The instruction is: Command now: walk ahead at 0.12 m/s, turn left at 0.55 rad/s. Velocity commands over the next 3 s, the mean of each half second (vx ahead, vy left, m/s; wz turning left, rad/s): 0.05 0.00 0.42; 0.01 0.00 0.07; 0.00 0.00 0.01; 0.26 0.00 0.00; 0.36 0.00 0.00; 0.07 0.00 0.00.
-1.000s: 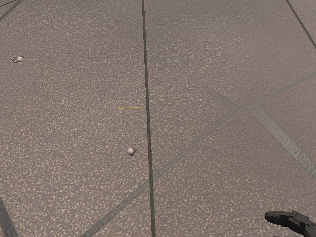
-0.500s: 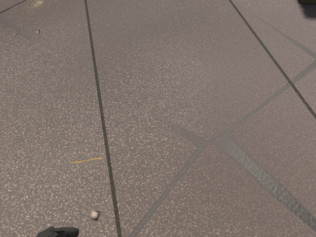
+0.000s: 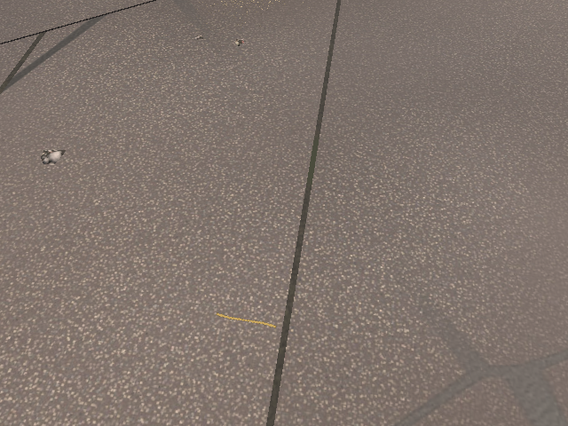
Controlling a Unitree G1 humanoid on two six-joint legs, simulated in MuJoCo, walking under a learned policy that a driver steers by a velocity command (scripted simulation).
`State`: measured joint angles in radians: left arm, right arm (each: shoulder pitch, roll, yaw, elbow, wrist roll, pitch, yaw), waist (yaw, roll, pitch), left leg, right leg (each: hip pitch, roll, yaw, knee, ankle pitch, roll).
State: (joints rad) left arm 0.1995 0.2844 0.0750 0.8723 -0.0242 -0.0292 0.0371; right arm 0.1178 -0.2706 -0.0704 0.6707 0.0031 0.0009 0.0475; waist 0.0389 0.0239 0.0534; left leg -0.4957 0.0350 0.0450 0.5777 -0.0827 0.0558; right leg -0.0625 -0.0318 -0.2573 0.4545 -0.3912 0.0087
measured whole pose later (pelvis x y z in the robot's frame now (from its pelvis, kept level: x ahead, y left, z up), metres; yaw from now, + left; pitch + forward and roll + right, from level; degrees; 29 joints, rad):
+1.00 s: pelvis +0.11 -0.03 +0.01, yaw +13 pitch -1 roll +0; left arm 0.17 0.24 0.02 0.89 0.01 -0.02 0.01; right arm 0.19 -0.23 -0.05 0.77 -0.01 0.02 -0.03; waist 0.01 0.00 0.03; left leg -0.27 -0.03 -0.10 0.54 -0.25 -0.01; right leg -0.20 0.00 0.01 0.54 -0.32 0.00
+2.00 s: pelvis +0.21 +0.04 +0.02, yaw +13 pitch +0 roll +0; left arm 0.22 0.29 0.05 0.96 -0.03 -0.09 -0.01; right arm 0.38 -0.21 -0.03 1.08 0.00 -0.10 0.02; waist -0.03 -0.04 -0.01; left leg -0.07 -0.04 0.03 0.32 -0.26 0.05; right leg -0.52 -0.07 0.00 1.07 -0.24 -0.06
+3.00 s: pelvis +0.56 +0.09 +0.01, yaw +13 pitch +0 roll +0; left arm 0.19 0.24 0.02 1.03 0.00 -0.01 0.02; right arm 0.15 -0.22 -0.05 1.05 0.00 -0.02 -0.03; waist 0.01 0.00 0.03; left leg -0.26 0.02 -0.01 0.49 -0.24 -0.01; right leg -0.16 0.01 -0.05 0.46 -0.30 -0.02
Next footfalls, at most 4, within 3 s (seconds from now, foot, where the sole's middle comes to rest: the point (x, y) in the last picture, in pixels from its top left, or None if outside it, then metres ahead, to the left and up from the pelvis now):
0.02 left None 0.14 0.10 -0.77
0.46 right None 0.16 -0.14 -0.77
2.30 right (307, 364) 0.59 -0.01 -0.77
2.70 left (208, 362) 0.59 0.22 -0.77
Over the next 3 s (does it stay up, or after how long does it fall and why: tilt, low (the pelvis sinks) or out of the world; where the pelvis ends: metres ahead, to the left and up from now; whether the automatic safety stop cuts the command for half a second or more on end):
stays up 0.56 0.09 0.01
